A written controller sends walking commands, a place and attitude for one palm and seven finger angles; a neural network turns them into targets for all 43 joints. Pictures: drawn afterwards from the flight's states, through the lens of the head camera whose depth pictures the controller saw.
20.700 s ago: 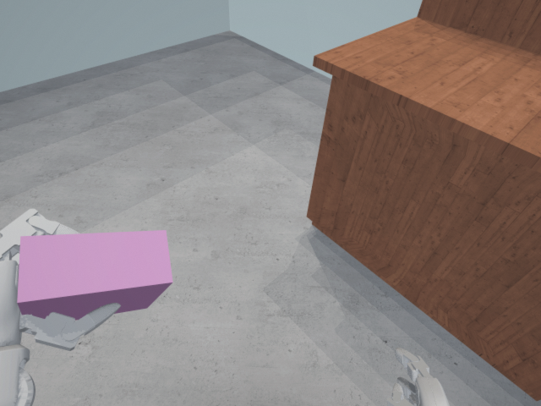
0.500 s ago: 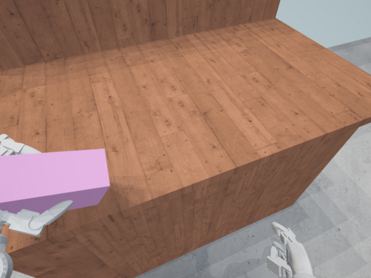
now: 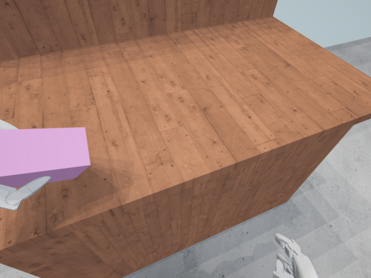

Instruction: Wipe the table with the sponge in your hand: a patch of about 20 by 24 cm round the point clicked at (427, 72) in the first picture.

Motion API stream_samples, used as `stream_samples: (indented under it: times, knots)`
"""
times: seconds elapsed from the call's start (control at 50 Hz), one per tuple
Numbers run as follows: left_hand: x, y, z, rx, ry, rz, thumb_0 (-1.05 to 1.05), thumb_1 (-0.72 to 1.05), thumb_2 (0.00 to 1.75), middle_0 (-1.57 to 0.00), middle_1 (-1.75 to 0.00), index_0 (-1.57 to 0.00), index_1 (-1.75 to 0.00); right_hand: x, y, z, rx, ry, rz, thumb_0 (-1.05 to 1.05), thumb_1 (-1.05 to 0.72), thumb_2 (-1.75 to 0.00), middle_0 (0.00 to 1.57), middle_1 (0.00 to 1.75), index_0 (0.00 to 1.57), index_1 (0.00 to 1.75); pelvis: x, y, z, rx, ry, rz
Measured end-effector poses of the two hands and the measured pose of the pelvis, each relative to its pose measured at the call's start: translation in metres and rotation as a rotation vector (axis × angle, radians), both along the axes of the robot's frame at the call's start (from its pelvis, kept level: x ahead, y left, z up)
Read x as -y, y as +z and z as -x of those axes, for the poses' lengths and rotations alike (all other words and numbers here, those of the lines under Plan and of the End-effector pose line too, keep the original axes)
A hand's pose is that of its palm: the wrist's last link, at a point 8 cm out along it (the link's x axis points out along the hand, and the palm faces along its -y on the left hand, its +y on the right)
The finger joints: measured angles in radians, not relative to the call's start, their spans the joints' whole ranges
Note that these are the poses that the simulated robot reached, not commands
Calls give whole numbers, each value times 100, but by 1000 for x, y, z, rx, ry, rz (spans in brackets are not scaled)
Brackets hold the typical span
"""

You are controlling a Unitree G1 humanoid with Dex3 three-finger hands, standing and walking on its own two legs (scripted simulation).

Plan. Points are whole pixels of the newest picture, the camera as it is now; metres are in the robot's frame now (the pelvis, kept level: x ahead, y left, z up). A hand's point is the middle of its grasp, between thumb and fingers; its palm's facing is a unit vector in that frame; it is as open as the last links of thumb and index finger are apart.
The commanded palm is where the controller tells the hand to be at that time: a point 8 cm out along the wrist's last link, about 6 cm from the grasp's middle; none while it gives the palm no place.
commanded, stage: come to a stop and stand still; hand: left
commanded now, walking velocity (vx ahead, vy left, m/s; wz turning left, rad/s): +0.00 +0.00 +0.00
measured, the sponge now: (51, 158) +0.26 +0.25 +0.17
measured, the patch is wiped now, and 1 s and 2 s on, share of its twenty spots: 0.00 0.00 0.00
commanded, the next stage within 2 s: look again from close up in 0.72 s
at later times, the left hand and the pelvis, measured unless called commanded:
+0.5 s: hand out of the picture +0.21 +0.33 +0.18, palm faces +0.45 -0.85 -0.26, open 10.0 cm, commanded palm +0.15 +0.36 +0.19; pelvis +0.00 +0.08 +0.01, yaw +1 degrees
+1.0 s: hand out of the picture +0.22 +0.32 +0.18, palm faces +0.47 -0.82 -0.32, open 10.0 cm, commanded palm +0.16 +0.35 +0.19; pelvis +0.00 +0.07 +0.01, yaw +1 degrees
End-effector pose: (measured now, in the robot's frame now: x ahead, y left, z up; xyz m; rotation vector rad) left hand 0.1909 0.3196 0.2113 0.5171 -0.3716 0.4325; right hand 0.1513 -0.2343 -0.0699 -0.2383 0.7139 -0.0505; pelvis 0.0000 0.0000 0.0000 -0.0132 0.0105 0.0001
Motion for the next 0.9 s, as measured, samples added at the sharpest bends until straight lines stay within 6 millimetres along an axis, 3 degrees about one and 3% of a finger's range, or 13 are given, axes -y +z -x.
stream_samples:
  times: [0.04,0.08,0.18,0.3,0.42,0.52,0.68,0.9]
  knots:
    - [7,-21,4,-47,-22,84,-1,-48,102,-73,-135,-74,-136,1,2,5,2,-16,4,1,-90,-90,20,30,20,30,-8,2,-3,5,-2,-3]
    - [8,-26,12,-19,-8,147,-1,-48,101,-73,-135,-74,-136,-2,4,9,-7,-20,23,1,-90,-90,20,30,20,30,-15,3,-5,7,0,-6]
    - [-8,-25,17,11,-26,145,-1,-48,102,-73,-135,-74,-136,-20,8,7,-29,-9,58,1,-90,-90,20,30,20,30,-31,6,-5,16,16,-6]
    - [-34,-26,11,3,-21,163,-1,-48,102,-73,-135,-74,-136,-57,15,-9,37,8,15,1,-90,-90,20,30,20,30,-52,8,-2,29,20,-6]
    - [-46,-26,16,-4,-42,162,-1,-48,102,-73,-135,-74,-136,-92,22,-23,90,35,-35,1,-90,-90,20,30,20,30,-68,8,1,37,19,-10]
    - [-55,-26,23,-2,-34,166,-1,-48,102,-73,-135,-74,-136,-110,22,-27,87,59,-46,1,-90,-90,20,30,20,30,-76,8,2,40,26,-9]
    - [-59,-27,24,-16,-15,162,-1,-48,102,-73,-135,-74,-136,-113,17,-26,55,61,-37,1,-90,-90,20,30,20,30,-80,9,2,44,29,-8]
    - [-49,-20,20,-37,-1,124,-1,-48,102,-73,-135,-74,-136,-92,16,-24,37,18,-12,1,-90,-90,20,30,20,30,-72,11,-2,47,23,-6]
